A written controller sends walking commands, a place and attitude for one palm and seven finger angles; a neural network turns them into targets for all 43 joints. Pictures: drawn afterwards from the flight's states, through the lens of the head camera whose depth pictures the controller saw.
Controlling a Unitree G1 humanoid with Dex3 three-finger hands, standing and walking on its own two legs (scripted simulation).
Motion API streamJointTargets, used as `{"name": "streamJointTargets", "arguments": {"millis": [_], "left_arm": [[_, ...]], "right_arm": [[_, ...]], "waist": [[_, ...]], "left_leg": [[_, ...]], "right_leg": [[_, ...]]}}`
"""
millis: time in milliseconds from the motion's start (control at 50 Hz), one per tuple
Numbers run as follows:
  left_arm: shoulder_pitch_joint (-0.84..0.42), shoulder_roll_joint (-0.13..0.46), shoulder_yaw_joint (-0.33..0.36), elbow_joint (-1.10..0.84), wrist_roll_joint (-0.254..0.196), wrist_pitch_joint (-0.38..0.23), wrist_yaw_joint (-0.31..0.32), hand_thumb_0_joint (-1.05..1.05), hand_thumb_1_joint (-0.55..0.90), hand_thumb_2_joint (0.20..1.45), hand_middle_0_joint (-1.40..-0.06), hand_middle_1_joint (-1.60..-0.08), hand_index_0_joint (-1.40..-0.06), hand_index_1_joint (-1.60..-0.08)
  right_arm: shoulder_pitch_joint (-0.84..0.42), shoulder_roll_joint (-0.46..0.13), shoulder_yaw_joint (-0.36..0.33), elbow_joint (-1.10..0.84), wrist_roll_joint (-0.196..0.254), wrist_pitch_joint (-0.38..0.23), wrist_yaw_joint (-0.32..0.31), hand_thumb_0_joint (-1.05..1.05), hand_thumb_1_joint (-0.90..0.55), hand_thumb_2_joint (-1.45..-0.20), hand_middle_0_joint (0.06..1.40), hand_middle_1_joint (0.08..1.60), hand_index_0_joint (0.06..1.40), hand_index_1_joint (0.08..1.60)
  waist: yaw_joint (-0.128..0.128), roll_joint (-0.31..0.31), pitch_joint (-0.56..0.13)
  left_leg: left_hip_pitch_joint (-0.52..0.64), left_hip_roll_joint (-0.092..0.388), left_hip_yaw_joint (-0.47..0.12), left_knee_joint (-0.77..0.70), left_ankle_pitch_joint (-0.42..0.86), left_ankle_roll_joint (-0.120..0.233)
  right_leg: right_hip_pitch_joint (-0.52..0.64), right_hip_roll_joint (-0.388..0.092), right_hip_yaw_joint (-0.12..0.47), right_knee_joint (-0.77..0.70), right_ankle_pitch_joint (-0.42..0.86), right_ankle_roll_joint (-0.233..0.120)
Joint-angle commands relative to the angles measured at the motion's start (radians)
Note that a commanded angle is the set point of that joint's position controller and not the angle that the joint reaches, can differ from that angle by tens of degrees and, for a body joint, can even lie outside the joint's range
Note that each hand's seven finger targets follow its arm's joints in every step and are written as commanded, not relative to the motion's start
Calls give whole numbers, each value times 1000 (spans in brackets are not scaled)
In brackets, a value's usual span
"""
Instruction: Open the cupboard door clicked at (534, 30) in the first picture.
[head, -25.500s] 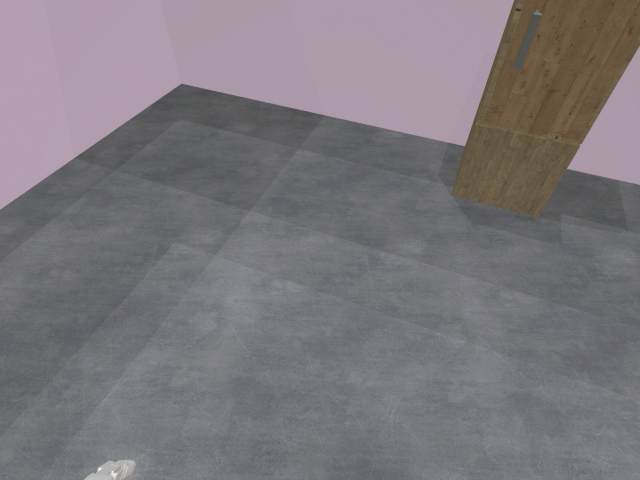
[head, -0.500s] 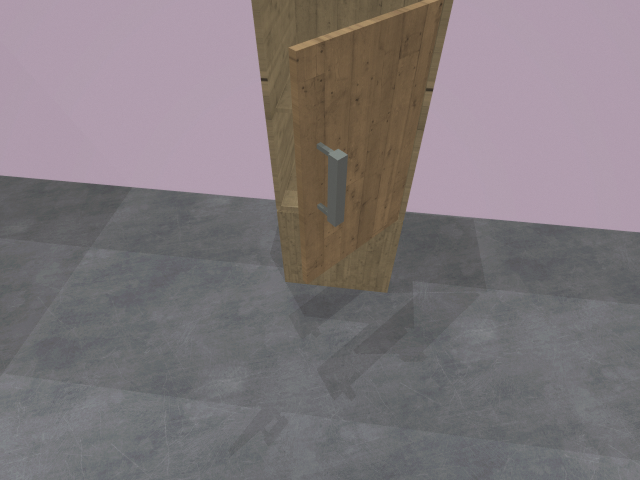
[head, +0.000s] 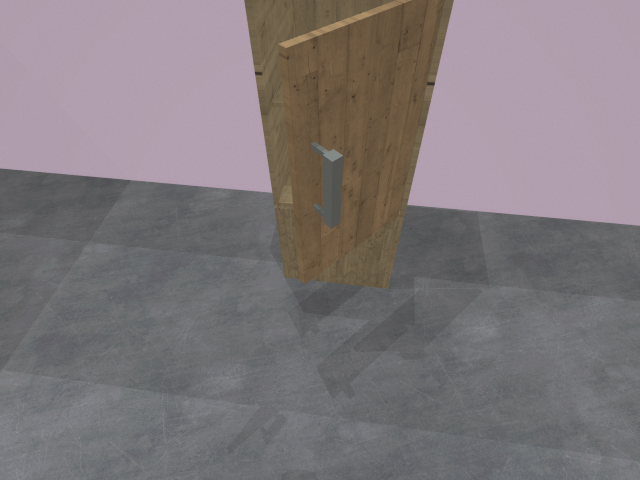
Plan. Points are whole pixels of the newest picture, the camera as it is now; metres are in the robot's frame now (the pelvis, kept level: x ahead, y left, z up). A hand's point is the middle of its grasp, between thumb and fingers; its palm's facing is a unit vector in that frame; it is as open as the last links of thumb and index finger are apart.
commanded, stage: look to check the result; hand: left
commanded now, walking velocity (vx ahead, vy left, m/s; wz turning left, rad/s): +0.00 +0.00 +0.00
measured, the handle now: (324, 185) +0.62 +0.03 -0.03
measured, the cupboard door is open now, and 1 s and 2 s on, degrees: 49 49 49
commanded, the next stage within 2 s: walk to a spot facing it in 0.02 s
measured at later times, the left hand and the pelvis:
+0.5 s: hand out of the picture +0.07 +0.19 -0.18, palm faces -0.13 -0.96 -0.26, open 7.4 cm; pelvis -0.01 -0.01 -0.02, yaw -9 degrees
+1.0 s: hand out of the picture +0.07 +0.15 -0.17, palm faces -0.31 -0.91 -0.27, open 7.4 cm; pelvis -0.02 -0.03 +0.00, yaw -24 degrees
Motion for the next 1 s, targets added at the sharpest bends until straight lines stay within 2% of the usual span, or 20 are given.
{"name": "streamJointTargets", "arguments": {"millis": [0, 140, 200, 340, 420, 440, 460, 500, 540, 560, 580, 600, 620, 640, 660, 720, 780, 840, 920, 980], "left_arm": [[-26, 199, 38, -49, -5, -25, 16, 0, 900, 900, -200, -300, -200, -300], [-24, 198, 40, -53, -5, -23, 17, 0, 900, 900, -200, -300, -200, -300], [19, 103, 31, -53, -6, 4, 24, 0, 900, 900, -200, -300, -200, -300], [49, 114, 65, -131, 0, 43, 13, 0, 900, 900, -200, -300, -200, -300], [50, 77, 72, -183, 4, 58, -2, 0, 900, 900, -200, -300, -200, -300], [50, 65, 74, -194, 4, 63, -7, 0, 900, 900, -200, -300, -200, -300], [43, 51, 77, -209, 4, 69, -12, 0, 900, 900, -200, -300, -200, -300], [51, 39, 82, -228, 3, 75, -17, 0, 900, 900, -200, -300, -200, -300], [119, 25, 87, -216, 5, 66, -23, 0, 900, 900, -200, -300, -200, -300], [203, 49, 99, -197, 9, 58, -21, 0, 900, 900, -200, -300, -200, -300], [244, 161, 121, -192, 28, 42, -5, 0, 900, 900, -200, -300, -200, -300], [243, 188, 125, -190, 12, 44, 10, 0, 900, 900, -200, -300, -200, -300], [200, 177, 121, -204, 6, 47, 15, 0, 900, 900, -200, -300, -200, -300], [145, 132, 117, -230, 7, 48, 17, 0, 900, 900, -200, -300, -200, -300], [111, 113, 113, -242, 7, 44, 20, 0, 900, 900, -200, -300, -200, -300], [156, 92, 111, -238, 2, 27, 30, 0, 900, 900, -200, -300, -200, -300], [195, 94, 115, -225, 4, 27, 32, 0, 900, 900, -200, -300, -200, -300], [212, 94, 117, -228, 7, 33, 27, 0, 900, 900, -200, -300, -200, -300], [204, 110, 124, -243, 15, 37, 24, 0, 900, 900, -200, -300, -200, -300], [172, 115, 127, -260, 19, 41, 20, 0, 900, 900, -200, -300, -200, -300]], "right_arm": [[-13, -177, -34, -51, -2, -20, -10, 0, -900, -900, 200, 300, 200, 300], [-6, -176, -34, -50, -4, -20, -14, 0, -900, -900, 200, 300, 200, 300], [61, -68, -20, -42, -7, -2, -21, 0, -900, -900, 200, 300, 200, 300], [93, -88, -60, -115, -9, 23, -37, 0, -900, -900, 200, 300, 200, 300], [102, -114, -80, -156, -16, 24, -40, 0, -900, -900, 200, 300, 200, 300], [100, -123, -84, -164, -17, 20, -40, 0, -900, -900, 200, 300, 200, 300], [99, -124, -86, -169, -21, 15, -40, 0, -900, -900, 200, 300, 200, 300], [80, -119, -89, -192, -23, 9, -41, 0, -900, -900, 200, 300, 200, 300], [39, -117, -91, -209, -23, 8, -41, 0, -900, -900, 200, 300, 200, 300], [-2, -107, -92, -227, -14, 14, -41, 0, -900, -900, 200, 300, 200, 300], [-4, -37, -88, -261, 1, 22, -37, 0, -900, -900, 200, 300, 200, 300], [-25, -35, -89, -270, 2, 33, -31, 0, -900, -900, 200, 300, 200, 300], [11, -37, -90, -258, 4, 41, -25, 0, -900, -900, 200, 300, 200, 300], [-10, -28, -93, -255, 2, 41, -21, 0, -900, -900, 200, 300, 200, 300], [-6, -21, -94, -247, -1, 42, -22, 0, -900, -900, 200, 300, 200, 300], [-3, 7, -84, -250, 2, 38, -25, 0, -900, -900, 200, 300, 200, 300], [-19, 15, -81, -264, 7, 38, -29, 0, -900, -900, 200, 300, 200, 300], [-51, 13, -82, -284, 8, 37, -32, 0, -900, -900, 200, 300, 200, 300], [-80, 14, -83, -310, 13, 29, -32, 0, -900, -900, 200, 300, 200, 300], [-72, 15, -84, -324, 18, 22, -30, 0, -900, -900, 200, 300, 200, 300]], "waist": [[-10, -21, -96], [-11, -18, -94], [-16, -27, -95], [-17, -9, -59], [-12, 98, -27], [-5, 146, -23], [-3, 190, -22], [9, 165, -46], [53, 110, -74], [99, 5, -81], [101, -392, -86], [107, -377, -36], [67, -298, -21], [44, -192, 4], [20, -176, 4], [26, -84, -110], [38, -128, -145], [47, -154, -123], [50, -151, -103], [38, -160, -86]], "left_leg": [[68, 127, -111, -7, 195, 20], [76, 134, -98, -5, 207, 17], [75, 140, -46, 58, 221, 0], [26, 174, 6, 145, 127, 9], [-11, 289, -87, 64, 23, 80], [-31, 349, -129, 23, 44, 120], [-37, 395, -148, -7, 89, 156], [-52, 424, -128, 15, 146, 176], [-101, 368, -19, 146, 214, 118], [-182, 283, 39, 306, 99, 54], [-358, 88, 143, 562, -269, -39], [-426, 20, 34, 770, -478, -47], [-440, 56, -45, 859, -416, -41], [-456, 61, -60, 886, -355, -43], [-469, 69, -66, 903, -301, -52], [-452, 62, -62, 833, -262, -71], [-448, 48, -59, 762, -259, -77], [-439, 32, -62, 711, -255, -77], [-388, 23, -71, 607, -288, -67], [-296, 8, -82, 488, -287, -55]], "right_leg": [[-7, -154, 128, -48, 236, -15], [-7, -149, 138, -43, 267, -19], [-33, -149, 151, 9, 356, -8], [-143, -114, 209, 147, 347, -26], [-257, -30, 164, 334, 86, -5], [-275, -9, 124, 441, -106, 4], [-297, -5, 91, 546, -284, 13], [-287, -40, 105, 606, -348, 11], [-155, -50, 79, 431, -224, 12], [-52, -61, 123, 233, -17, 8], [8, -267, 480, 4, 231, -41], [-34, -358, 613, -24, 430, -102], [-67, -334, 548, -14, 277, -152], [-122, -283, 548, -8, 176, -173], [-110, -247, 523, 14, 216, -161], [32, -217, 467, 82, 484, -145], [95, -200, 475, 92, 534, -128], [79, -187, 501, 80, 501, -139], [22, -196, 568, 75, 433, -170], [-73, -181, 609, 79, 367, -158]]}}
